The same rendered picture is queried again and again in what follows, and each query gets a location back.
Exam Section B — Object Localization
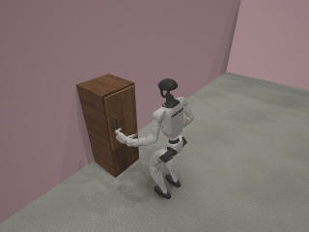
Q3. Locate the robot left upper arm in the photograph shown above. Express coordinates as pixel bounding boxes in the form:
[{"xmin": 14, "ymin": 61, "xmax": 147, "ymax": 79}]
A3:
[{"xmin": 149, "ymin": 108, "xmax": 166, "ymax": 144}]

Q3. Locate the left robot forearm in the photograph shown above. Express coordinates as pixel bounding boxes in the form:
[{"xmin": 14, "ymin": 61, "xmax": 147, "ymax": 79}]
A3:
[{"xmin": 125, "ymin": 135, "xmax": 155, "ymax": 147}]

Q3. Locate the left robot hand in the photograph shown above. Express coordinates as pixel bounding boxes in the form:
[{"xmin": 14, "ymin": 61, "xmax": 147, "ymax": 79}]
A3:
[{"xmin": 115, "ymin": 128, "xmax": 137, "ymax": 144}]

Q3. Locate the right robot forearm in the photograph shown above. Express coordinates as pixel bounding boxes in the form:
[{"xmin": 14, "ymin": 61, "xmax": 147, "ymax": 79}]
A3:
[{"xmin": 183, "ymin": 119, "xmax": 191, "ymax": 128}]

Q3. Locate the robot right upper arm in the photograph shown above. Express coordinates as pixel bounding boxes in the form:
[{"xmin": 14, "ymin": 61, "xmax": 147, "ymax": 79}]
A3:
[{"xmin": 177, "ymin": 97, "xmax": 194, "ymax": 123}]

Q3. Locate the robot left shin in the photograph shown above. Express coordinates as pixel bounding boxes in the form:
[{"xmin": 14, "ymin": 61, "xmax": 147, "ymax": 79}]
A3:
[{"xmin": 148, "ymin": 167, "xmax": 167, "ymax": 193}]

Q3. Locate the handle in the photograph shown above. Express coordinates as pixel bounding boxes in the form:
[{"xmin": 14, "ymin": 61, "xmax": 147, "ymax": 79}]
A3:
[{"xmin": 112, "ymin": 116, "xmax": 119, "ymax": 130}]

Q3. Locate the cupboard door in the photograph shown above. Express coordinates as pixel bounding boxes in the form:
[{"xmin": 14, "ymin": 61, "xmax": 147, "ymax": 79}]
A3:
[{"xmin": 104, "ymin": 85, "xmax": 138, "ymax": 150}]

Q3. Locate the robot left thigh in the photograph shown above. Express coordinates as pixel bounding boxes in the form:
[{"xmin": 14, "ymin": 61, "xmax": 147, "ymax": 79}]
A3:
[{"xmin": 149, "ymin": 148, "xmax": 174, "ymax": 173}]

